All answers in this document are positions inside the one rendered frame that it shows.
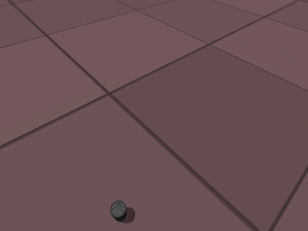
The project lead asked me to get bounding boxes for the cup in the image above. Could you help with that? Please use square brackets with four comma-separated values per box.
[110, 200, 127, 221]

